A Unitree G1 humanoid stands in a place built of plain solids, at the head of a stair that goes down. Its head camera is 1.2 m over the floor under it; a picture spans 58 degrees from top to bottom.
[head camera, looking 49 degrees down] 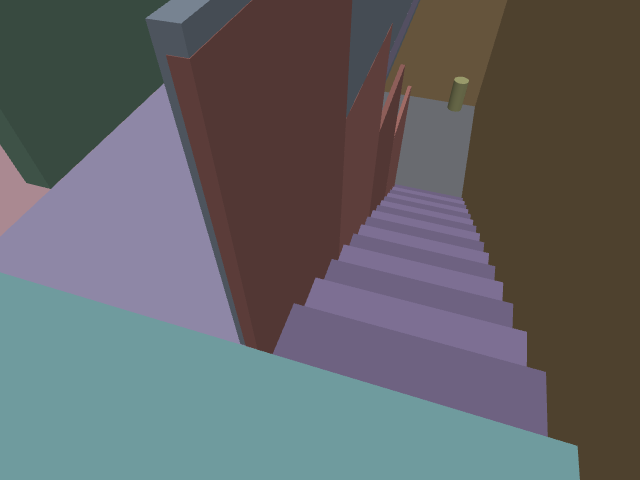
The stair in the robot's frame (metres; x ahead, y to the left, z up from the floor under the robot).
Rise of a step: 0.18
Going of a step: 0.26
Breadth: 0.90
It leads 18 degrees to the right of straight ahead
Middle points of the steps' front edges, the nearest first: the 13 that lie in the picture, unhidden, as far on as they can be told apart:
0.47 -0.24 0.00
0.75 -0.33 -0.18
1.00 -0.41 -0.36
1.25 -0.49 -0.54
1.50 -0.56 -0.72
1.75 -0.64 -0.90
1.99 -0.72 -1.07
2.24 -0.80 -1.25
2.49 -0.88 -1.43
2.74 -0.96 -1.61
2.99 -1.04 -1.79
3.24 -1.12 -1.97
3.49 -1.20 -2.15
